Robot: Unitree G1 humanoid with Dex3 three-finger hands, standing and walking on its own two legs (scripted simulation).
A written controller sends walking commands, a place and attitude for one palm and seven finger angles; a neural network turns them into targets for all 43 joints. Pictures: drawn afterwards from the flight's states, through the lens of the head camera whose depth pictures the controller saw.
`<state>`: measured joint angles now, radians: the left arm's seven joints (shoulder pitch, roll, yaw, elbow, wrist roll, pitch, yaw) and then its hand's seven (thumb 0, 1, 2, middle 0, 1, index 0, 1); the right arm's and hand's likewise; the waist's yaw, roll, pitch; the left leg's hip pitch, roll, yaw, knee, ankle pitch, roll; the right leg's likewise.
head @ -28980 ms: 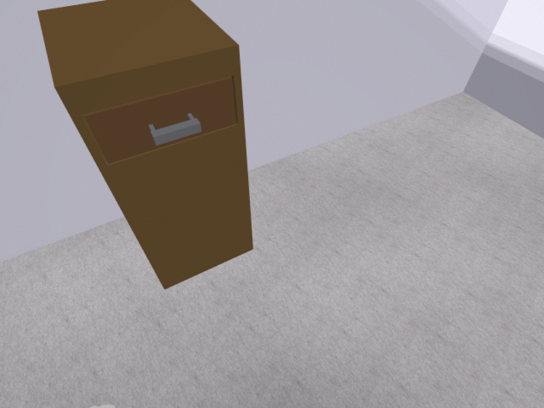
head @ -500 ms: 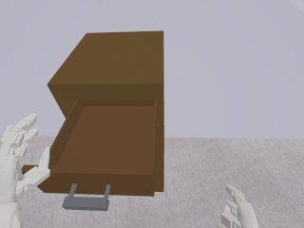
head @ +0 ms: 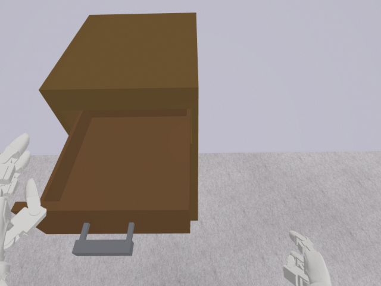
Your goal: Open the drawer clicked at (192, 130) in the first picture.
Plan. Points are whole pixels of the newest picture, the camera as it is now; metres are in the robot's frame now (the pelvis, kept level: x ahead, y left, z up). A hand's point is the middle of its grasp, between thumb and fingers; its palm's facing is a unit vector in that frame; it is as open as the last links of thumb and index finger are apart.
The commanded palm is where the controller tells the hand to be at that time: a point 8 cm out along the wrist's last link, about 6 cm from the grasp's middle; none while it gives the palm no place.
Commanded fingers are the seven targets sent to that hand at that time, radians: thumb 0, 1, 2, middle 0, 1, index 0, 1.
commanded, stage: step back with the hand held close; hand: left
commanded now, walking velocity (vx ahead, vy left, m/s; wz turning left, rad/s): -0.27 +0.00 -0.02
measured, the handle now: (106, 237) +0.22 +0.20 -0.03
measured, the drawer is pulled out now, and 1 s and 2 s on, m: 0.28 0.28 0.28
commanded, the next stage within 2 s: stop stepping back and stand still in 1.04 s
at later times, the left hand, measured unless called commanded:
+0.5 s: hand (26, 251) +0.14 +0.22 +0.16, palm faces +0.32 -0.84 -0.44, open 7.4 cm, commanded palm +0.07 +0.28 +0.18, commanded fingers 0.00 0.90 0.90 -0.20 -0.30 -0.20 -0.30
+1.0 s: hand out of the picture +0.03 +0.17 +0.16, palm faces +0.25 -0.83 -0.50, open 7.4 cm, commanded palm -0.05 +0.23 +0.18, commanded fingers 0.00 0.90 0.90 -0.20 -0.30 -0.20 -0.30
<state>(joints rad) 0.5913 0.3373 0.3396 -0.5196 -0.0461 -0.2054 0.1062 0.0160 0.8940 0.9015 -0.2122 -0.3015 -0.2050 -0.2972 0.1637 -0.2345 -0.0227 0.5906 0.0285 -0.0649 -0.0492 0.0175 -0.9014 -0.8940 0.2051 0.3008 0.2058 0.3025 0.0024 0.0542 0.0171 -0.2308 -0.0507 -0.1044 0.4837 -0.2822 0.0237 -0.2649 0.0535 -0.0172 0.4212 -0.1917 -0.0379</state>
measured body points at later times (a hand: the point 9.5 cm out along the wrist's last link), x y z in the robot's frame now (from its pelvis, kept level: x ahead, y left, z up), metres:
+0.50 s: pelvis -0.06 +0.00 -0.01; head -0.03 +0.00 +0.44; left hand +0.12 +0.27 +0.18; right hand +0.13 -0.22 -0.09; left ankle -0.04 +0.11 -0.73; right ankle -0.03 -0.10 -0.74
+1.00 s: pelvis -0.18 -0.04 -0.01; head -0.14 -0.06 +0.44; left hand +0.01 +0.21 +0.19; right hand +0.02 -0.26 -0.10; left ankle -0.16 +0.11 -0.70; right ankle -0.17 -0.12 -0.74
